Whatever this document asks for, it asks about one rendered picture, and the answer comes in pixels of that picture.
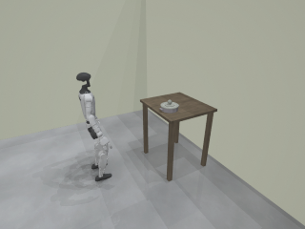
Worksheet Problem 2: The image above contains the right robot forearm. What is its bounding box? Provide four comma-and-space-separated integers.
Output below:
89, 115, 104, 139

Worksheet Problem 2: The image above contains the lid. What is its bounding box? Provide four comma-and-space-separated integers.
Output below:
160, 101, 179, 110

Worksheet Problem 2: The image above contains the robot left shin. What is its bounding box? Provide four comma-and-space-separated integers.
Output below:
94, 147, 102, 165

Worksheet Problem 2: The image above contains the robot right upper arm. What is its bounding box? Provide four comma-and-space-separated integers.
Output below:
84, 94, 93, 121

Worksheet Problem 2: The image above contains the pot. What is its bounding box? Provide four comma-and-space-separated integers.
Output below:
159, 107, 178, 114

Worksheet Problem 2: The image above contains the right robot thigh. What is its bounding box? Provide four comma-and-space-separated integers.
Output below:
90, 128, 109, 158

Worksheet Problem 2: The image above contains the robot right hand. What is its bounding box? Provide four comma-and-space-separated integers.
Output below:
99, 136, 112, 152

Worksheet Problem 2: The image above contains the table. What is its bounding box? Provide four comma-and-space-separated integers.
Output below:
140, 92, 217, 181

